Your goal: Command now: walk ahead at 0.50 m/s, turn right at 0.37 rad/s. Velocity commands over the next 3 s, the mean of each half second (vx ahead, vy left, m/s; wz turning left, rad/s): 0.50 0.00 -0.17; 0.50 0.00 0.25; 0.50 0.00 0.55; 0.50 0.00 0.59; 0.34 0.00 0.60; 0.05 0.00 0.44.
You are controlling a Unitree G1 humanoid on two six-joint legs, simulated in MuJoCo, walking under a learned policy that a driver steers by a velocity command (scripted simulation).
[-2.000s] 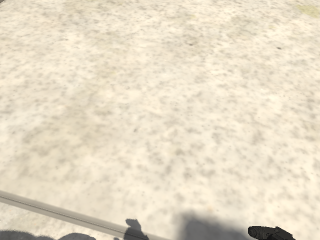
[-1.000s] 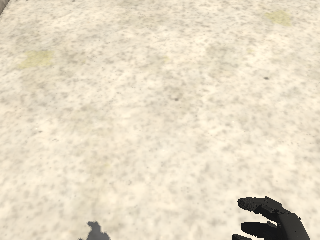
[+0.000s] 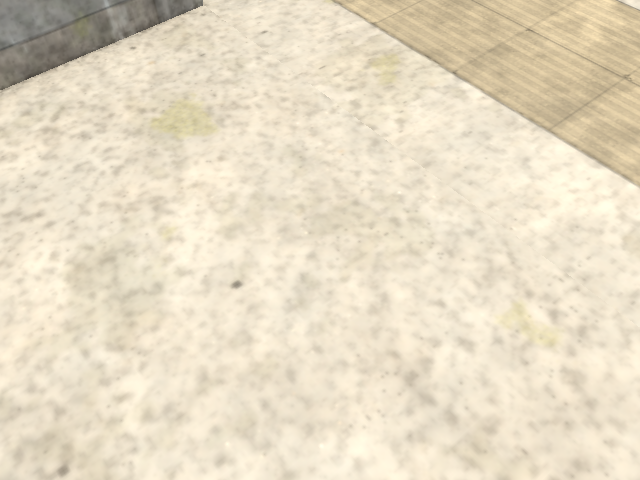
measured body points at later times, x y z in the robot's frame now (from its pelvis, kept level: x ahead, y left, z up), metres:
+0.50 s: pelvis +0.28 +0.06 +0.00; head +0.30 +0.07 +0.45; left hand +0.39 +0.32 -0.13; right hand +0.33 -0.21 -0.12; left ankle +0.29 +0.13 -0.74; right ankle +0.26 -0.07 -0.66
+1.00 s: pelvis +0.54 +0.01 +0.00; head +0.56 -0.01 +0.45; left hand +0.61 +0.27 -0.11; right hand +0.63 -0.26 -0.13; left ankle +0.52 +0.14 -0.66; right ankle +0.56 -0.08 -0.74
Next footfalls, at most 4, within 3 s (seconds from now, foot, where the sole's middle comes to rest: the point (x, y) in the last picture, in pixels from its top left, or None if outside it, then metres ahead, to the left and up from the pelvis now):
0.30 left None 0.33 0.13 -0.78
0.80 right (390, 418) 0.60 -0.08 -0.78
1.34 left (272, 329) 0.83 0.19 -0.78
1.88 right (278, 216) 1.19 0.19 -0.78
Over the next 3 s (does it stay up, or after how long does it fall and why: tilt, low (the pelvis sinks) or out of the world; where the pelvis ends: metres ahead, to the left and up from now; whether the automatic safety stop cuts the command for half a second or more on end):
stays up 1.24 0.42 -0.01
